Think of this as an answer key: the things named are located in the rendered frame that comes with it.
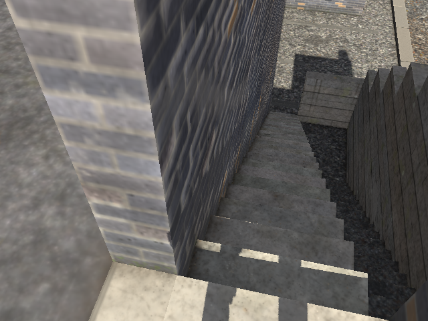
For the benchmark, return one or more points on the stairs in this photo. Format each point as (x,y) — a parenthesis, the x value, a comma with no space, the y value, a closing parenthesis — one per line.
(276,231)

